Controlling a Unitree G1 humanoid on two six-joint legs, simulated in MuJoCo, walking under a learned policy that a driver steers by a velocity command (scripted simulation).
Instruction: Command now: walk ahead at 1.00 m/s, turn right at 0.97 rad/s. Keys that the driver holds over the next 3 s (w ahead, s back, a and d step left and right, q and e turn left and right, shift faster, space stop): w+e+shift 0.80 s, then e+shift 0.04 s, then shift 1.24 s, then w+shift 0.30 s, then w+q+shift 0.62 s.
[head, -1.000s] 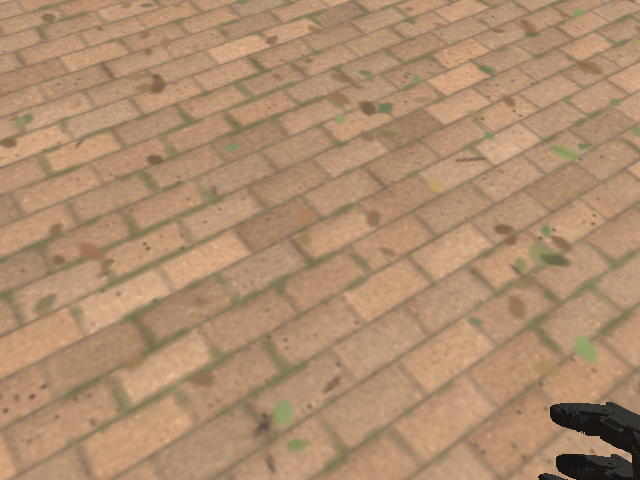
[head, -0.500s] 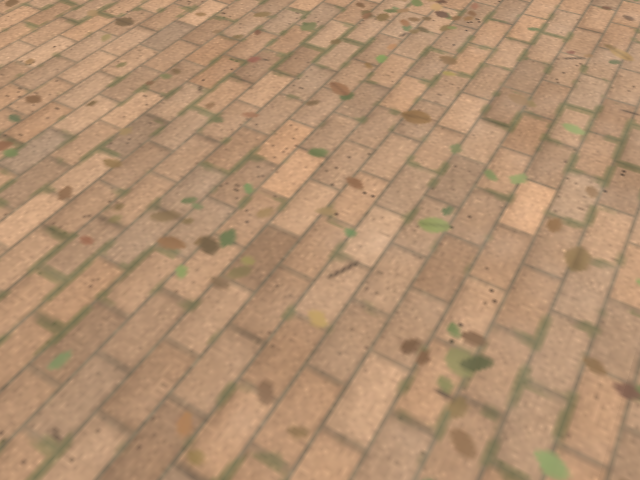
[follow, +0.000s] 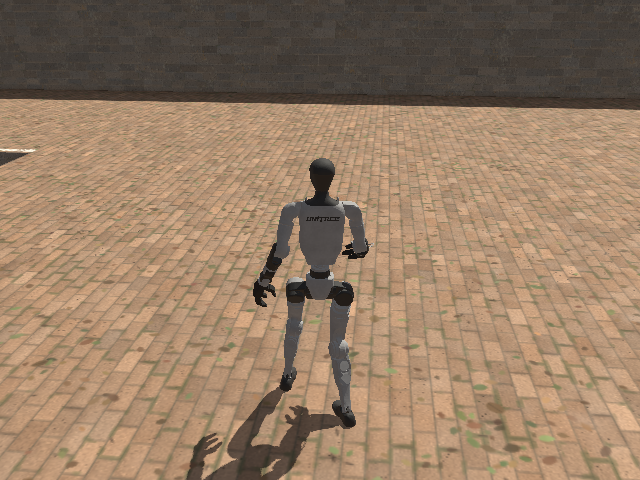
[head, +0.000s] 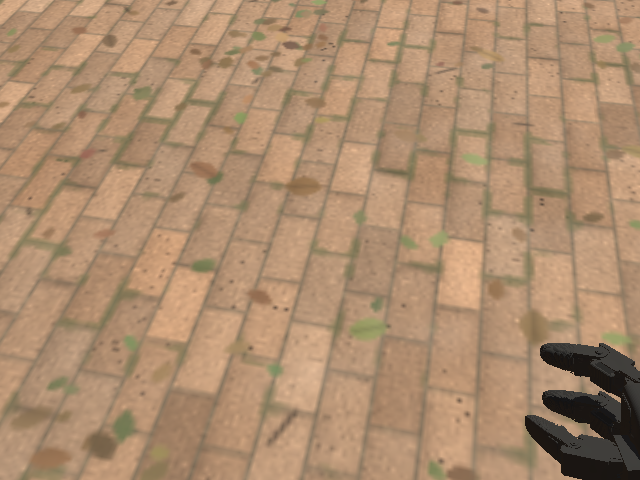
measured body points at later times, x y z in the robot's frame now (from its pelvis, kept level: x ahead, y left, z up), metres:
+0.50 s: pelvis +0.40 -0.03 -0.02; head +0.42 -0.05 +0.43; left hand +0.73 +0.06 -0.06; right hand +0.23 -0.25 -0.15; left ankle +0.18 +0.19 -0.66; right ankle +0.51 -0.12 -0.72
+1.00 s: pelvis +0.79 -0.20 +0.00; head +0.81 -0.24 +0.45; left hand +1.08 -0.09 -0.11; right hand +0.71 -0.52 -0.08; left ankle +0.97 -0.20 -0.72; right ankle +0.59 -0.15 -0.60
